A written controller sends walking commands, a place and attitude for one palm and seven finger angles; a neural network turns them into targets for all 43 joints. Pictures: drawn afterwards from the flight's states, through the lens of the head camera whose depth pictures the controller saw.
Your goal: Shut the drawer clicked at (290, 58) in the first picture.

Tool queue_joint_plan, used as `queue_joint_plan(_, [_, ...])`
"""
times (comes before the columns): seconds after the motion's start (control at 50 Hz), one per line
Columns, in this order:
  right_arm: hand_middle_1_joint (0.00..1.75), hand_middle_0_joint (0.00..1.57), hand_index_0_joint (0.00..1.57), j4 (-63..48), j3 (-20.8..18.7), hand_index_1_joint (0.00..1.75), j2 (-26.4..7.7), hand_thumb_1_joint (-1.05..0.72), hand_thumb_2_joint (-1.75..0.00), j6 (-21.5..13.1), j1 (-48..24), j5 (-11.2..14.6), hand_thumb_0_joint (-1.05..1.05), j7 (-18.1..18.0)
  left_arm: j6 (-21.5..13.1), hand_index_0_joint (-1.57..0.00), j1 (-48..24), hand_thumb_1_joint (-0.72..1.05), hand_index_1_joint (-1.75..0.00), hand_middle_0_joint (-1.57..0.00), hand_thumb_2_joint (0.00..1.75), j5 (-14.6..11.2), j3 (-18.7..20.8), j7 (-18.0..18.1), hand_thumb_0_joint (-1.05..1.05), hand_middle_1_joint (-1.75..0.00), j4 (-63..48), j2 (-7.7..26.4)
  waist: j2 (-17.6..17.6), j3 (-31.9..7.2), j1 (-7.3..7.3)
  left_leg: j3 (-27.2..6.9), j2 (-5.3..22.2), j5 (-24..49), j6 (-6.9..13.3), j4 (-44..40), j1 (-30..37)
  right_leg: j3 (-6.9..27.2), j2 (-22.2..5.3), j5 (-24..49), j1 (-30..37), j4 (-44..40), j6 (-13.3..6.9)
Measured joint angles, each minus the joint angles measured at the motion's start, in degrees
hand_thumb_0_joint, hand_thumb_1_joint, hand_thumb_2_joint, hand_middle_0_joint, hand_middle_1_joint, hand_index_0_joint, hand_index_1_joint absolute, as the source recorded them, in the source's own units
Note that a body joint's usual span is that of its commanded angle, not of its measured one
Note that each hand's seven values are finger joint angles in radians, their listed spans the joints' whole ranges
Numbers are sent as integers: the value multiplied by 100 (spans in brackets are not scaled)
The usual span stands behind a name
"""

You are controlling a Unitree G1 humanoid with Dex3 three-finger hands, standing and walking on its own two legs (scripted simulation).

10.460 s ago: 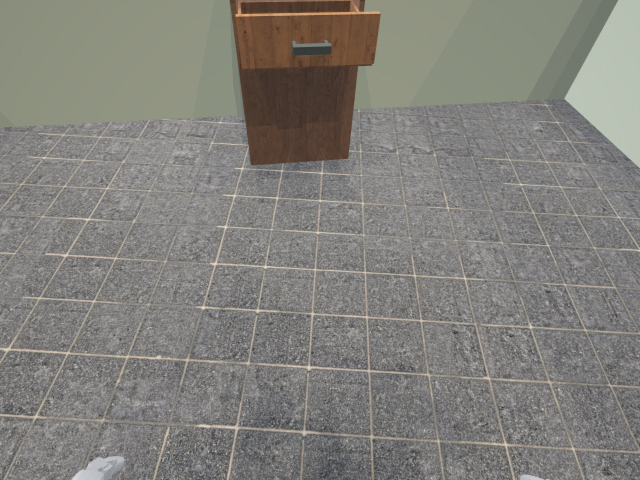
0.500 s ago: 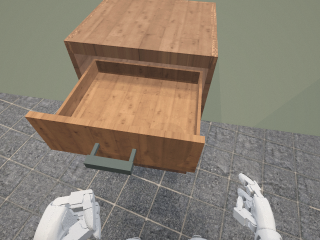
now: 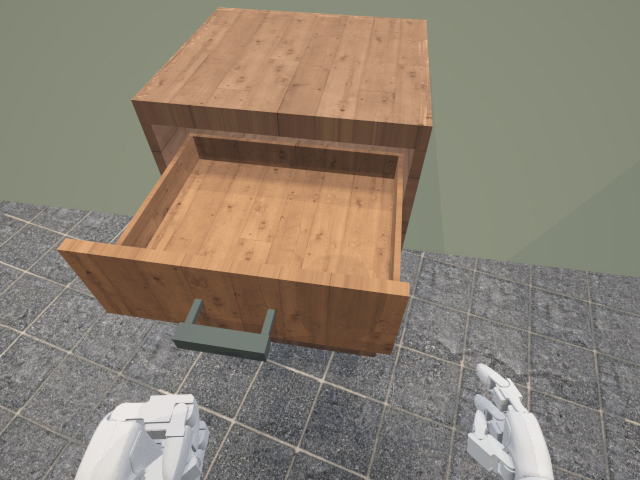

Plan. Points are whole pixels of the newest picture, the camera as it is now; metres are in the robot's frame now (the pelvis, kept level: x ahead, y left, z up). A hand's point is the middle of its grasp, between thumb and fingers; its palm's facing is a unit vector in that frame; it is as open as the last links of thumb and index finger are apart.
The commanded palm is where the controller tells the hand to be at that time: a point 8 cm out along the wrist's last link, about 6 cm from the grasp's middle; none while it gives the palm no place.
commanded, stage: raise the hand and make a fist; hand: left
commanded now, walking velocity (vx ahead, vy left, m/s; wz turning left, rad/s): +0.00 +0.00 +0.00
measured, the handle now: (228, 326) +0.31 +0.15 +0.01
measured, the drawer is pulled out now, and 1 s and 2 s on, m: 0.29 0.29 0.29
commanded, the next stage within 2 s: bring the fist close to the handle in 0.18 s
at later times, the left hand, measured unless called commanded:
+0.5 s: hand (204, 458) +0.14 +0.12 +0.08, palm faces -0.08 -1.00 -0.04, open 3.3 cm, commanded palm +0.11 +0.18 +0.09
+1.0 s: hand (226, 436) +0.17 +0.12 +0.04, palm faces -0.10 -0.99 -0.02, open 3.3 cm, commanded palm +0.15 +0.17 +0.04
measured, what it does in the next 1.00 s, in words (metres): stands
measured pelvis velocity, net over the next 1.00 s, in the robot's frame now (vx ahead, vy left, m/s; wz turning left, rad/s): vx -0.01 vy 0.00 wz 0.00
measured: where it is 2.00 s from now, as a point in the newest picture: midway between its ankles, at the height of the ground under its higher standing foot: outside the picture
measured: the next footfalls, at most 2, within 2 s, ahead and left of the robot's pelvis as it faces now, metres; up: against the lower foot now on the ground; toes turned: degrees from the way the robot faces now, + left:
none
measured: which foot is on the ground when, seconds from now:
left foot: down 0.00-1.00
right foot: down 0.00-1.00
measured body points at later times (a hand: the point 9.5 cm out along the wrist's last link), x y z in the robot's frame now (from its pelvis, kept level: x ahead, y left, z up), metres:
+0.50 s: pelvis -0.01 -0.01 -0.01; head +0.02 -0.01 +0.44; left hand +0.14 +0.18 +0.09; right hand +0.19 -0.23 -0.05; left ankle -0.03 +0.11 -0.67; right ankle +0.02 -0.13 -0.67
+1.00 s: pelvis -0.01 +0.00 -0.03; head +0.05 +0.00 +0.42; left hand +0.17 +0.17 +0.04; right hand +0.19 -0.23 -0.09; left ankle -0.03 +0.11 -0.67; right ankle +0.02 -0.13 -0.67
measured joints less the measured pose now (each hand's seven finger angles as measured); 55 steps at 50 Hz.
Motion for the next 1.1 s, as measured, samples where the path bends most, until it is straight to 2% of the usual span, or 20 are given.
queue_joint_plan(0.12, [29, 20, 20, -46, -29, 30, 22, -91, -90, 55, -9, -9, 2, 8, -43, -139, 115, 90, -160, -140, 90, 76, -62, 86, 2, -160, -86, 4, -5, -25, 7, 25, 3, -18, -10, 49, -30, 24, 3, -24, -55, 80, -10])
queue_joint_plan(0.32, [29, 20, 20, -36, 40, 30, 23, -91, -90, 38, -55, 12, 2, -62, -100, -139, -46, 90, -160, -140, 90, -54, 111, -3, 2, -160, 102, 68, 24, -27, 33, -36, 25, -2, -46, 94, -78, -38, 21, -11, -77, 100, -48])
queue_joint_plan(0.64, [29, 20, 20, 136, 27, 30, -49, -91, -90, 70, -42, -50, 2, -86, -238, -139, -954, 90, -160, -140, 90, -108, 223, -48, 2, -160, 1035, 31, -46, -13, -129, -47, 40, -52, -69, 280, -438, -51, 36, -45, -435, 269, -69])
queue_joint_plan(0.94, [29, 20, 20, 71, 25, 30, -75, -91, -90, 190, -184, -151, 2, -8, -596, -139, -1332, 90, -160, -140, 90, 69, -5, 109, 2, -160, 1453, -72, -79, -70, -150, -16, -13, -212, -40, 762, -1081, -18, -15, -195, -1087, 752, -39])
queue_joint_plan(1.1, [29, 20, 20, 26, 90, 30, -61, -91, -90, 311, -268, -185, 2, 15, -580, -139, -1762, 90, -160, -140, 90, 169, -67, 192, 2, -160, 1694, -89, -95, -125, -163, -22, -20, -299, -48, 1054, -1459, -23, -21, -272, -1467, 1034, -47])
